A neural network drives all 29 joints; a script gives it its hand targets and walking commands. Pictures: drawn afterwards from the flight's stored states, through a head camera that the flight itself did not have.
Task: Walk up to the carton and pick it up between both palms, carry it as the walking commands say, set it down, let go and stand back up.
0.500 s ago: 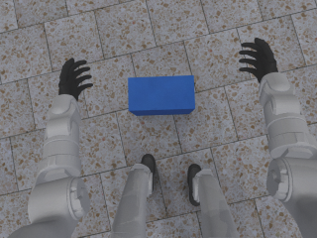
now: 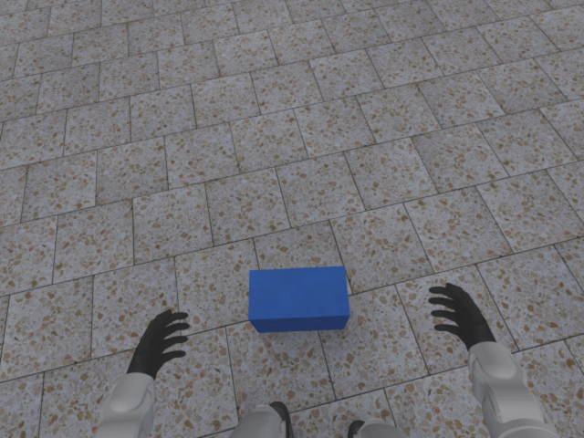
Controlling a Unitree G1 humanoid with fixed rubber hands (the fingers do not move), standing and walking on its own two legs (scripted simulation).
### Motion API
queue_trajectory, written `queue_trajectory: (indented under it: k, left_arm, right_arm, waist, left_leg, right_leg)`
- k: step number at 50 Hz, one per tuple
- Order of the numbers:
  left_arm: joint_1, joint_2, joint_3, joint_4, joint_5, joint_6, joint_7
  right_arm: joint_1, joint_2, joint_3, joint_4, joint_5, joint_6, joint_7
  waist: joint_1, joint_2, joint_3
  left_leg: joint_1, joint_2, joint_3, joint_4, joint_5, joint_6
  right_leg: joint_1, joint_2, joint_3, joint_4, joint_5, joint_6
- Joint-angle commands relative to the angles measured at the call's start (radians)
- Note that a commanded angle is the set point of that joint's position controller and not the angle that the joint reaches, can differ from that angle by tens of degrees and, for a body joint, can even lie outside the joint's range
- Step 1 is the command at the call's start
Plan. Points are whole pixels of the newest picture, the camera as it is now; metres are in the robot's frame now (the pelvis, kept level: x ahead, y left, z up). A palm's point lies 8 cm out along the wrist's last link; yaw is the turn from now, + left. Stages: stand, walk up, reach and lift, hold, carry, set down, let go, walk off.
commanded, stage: let go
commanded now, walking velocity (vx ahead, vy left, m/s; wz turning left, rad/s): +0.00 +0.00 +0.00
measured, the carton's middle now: (299, 301) +0.44 +0.05 -0.65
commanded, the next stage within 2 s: stand in 0.60 s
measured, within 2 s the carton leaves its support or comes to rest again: neither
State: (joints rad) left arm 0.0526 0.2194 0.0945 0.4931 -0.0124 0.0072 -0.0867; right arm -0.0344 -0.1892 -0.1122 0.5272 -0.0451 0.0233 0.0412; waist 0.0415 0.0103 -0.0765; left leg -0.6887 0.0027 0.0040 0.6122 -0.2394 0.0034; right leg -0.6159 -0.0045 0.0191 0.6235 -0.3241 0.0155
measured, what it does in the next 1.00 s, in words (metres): stands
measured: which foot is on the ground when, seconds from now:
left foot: down 0.00-1.00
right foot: down 0.00-1.00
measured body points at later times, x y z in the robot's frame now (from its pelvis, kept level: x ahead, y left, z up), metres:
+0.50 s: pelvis +0.01 -0.02 +0.02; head +0.03 -0.02 +0.47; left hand +0.19 +0.22 -0.05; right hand +0.19 -0.25 -0.05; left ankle +0.02 +0.12 -0.72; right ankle -0.03 -0.13 -0.72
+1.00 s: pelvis +0.02 +0.00 +0.02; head +0.02 +0.01 +0.47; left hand +0.14 +0.29 -0.09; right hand +0.14 -0.29 -0.08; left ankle +0.02 +0.12 -0.72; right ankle -0.03 -0.13 -0.72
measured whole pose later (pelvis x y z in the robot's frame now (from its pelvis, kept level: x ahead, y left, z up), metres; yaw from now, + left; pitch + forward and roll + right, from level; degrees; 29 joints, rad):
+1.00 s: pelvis +0.02 +0.00 +0.02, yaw +0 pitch -2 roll +0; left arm 0.25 0.32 0.08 0.73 0.02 0.00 0.02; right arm 0.21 -0.30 -0.08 0.79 -0.03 -0.02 -0.02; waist 0.00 -0.02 0.02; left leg -0.19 0.00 0.01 0.50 -0.27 0.00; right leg -0.09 0.00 0.02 0.45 -0.32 0.02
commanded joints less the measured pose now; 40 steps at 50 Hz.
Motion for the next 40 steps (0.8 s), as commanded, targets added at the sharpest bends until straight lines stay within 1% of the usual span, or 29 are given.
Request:
queue_trajectory:
  k: [1, 4, 7, 12, 16, 22, 25, 30, 31, 32, 33, 35, 37, 40]
  left_arm:
    - [0.061, 0.107, 0.005, -0.116, -0.005, -0.026, 0.009]
    - [0.109, 0.095, -0.011, -0.138, -0.002, -0.019, 0.009]
    - [0.143, 0.094, -0.018, -0.159, -0.001, 0.001, 0.011]
    - [0.153, 0.103, -0.009, -0.175, 0.01, 0.049, 0.007]
    - [0.16, 0.1, 0.004, -0.175, 0.02, 0.082, 0.007]
    - [0.172, 0.092, 0.017, -0.169, 0.037, 0.116, 0.009]
    - [0.165, 0.092, 0.014, -0.175, 0.04, 0.128, 0.012]
    - [0.144, 0.09, 0.001, -0.196, 0.042, 0.168, 0.035]
    - [0.125, 0.203, 0.028, -0.052, 0.012, 0.093, 0.069]
    - [0.153, 0.217, 0.035, -0.037, 0.027, 0.05, 0.082]
    - [0.147, 0.197, 0.031, -0.01, 0.034, 0.026, 0.083]
    - [0.136, 0.178, 0.027, 0.02, 0.04, -0.002, 0.084]
    - [0.135, 0.177, 0.025, 0.047, 0.041, -0.013, 0.082]
    - [0.147, 0.19, 0.026, 0.085, 0.039, -0.021, 0.088]
  right_arm:
    - [0.054, -0.089, -0.008, -0.104, 0.012, -0.032, 0.002]
    - [0.125, -0.085, 0.004, -0.125, 0.022, -0.037, 0.007]
    - [0.172, -0.09, 0.012, -0.146, 0.023, -0.027, 0.009]
    - [0.187, -0.099, 0.024, -0.166, 0.021, 0.013, 0.022]
    - [0.197, -0.097, 0.034, -0.172, 0.025, 0.044, 0.033]
    - [0.205, -0.094, 0.042, -0.173, 0.028, 0.073, 0.032]
    - [0.201, -0.097, 0.047, -0.178, 0.024, 0.083, 0.028]
    - [0.194, -0.111, 0.056, -0.172, 0.032, 0.081, 0.014]
    - [0.18, -0.217, -0.004, -0.006, 0.004, 0.036, -0.024]
    - [0.198, -0.24, -0.004, 0.002, 0.0, 0.006, -0.038]
    - [0.193, -0.222, -0.003, 0.024, -0.003, -0.013, -0.038]
    - [0.19, -0.212, -0.002, 0.059, 0.004, -0.037, -0.037]
    - [0.19, -0.214, -0.003, 0.087, 0.006, -0.045, -0.033]
    - [0.198, -0.222, -0.002, 0.121, 0.007, -0.052, -0.04]
  waist:
    - [-0.008, 0.002, -0.241]
    - [-0.016, -0.008, -0.144]
    - [-0.023, -0.028, -0.07]
    - [-0.035, -0.046, 0.044]
    - [-0.038, -0.044, 0.077]
    - [-0.044, -0.045, 0.104]
    - [-0.045, -0.04, 0.11]
    - [-0.053, -0.035, 0.117]
    - [-0.027, -0.057, 0.083]
    - [-0.037, -0.066, 0.064]
    - [-0.043, -0.071, 0.084]
    - [-0.045, -0.041, 0.116]
    - [-0.045, -0.006, 0.107]
    - [-0.042, 0.013, 0.08]
  left_leg:
    - [0.516, -0.048, -0.014, -0.081, 0.326, -0.007]
    - [0.584, -0.057, -0.004, -0.132, 0.309, -0.017]
    - [0.643, -0.064, 0.001, -0.165, 0.29, -0.02]
    - [0.679, -0.073, 0.007, -0.199, 0.242, -0.014]
    - [0.695, -0.079, 0.009, -0.209, 0.249, -0.009]
    - [0.708, -0.09, 0.011, -0.217, 0.25, 0.001]
    - [0.716, -0.091, 0.011, -0.217, 0.245, 0.004]
    - [0.731, -0.087, 0.01, -0.212, 0.225, -0.003]
    - [0.562, 0.022, -0.002, -0.163, 0.157, -0.019]
    - [0.571, 0.022, -0.007, -0.159, 0.105, -0.007]
    - [0.547, 0.026, -0.012, -0.167, 0.072, -0.005]
    - [0.517, 0.037, -0.03, -0.187, 0.055, -0.004]
    - [0.515, 0.045, -0.041, -0.194, 0.097, 0.001]
    - [0.541, 0.057, -0.047, -0.18, 0.211, 0.004]
  right_leg:
    - [0.122, 0.06, -0.028, -0.152, 0.194, -0.004]
    - [0.208, 0.049, -0.032, -0.198, 0.213, -0.005]
    - [0.267, 0.04, -0.032, -0.23, 0.226, -0.004]
    - [0.32, 0.03, -0.024, -0.269, 0.216, -0.001]
    - [0.381, 0.025, -0.012, -0.283, 0.256, 0.0]
    - [0.436, 0.025, 0.002, -0.285, 0.316, 0.0]
    - [0.445, 0.031, 0.003, -0.279, 0.31, -0.004]
    - [0.459, 0.042, 0.002, -0.266, 0.266, -0.018]
    - [0.411, -0.026, -0.031, -0.248, 0.145, 0.024]
    - [0.413, -0.026, -0.004, -0.258, 0.102, 0.015]
    - [0.392, -0.027, 0.009, -0.269, 0.062, 0.01]
    - [0.387, -0.03, 0.023, -0.267, 0.053, 0.001]
    - [0.406, -0.031, 0.025, -0.255, 0.107, 0.001]
    - [0.432, -0.033, 0.025, -0.242, 0.185, 0.005]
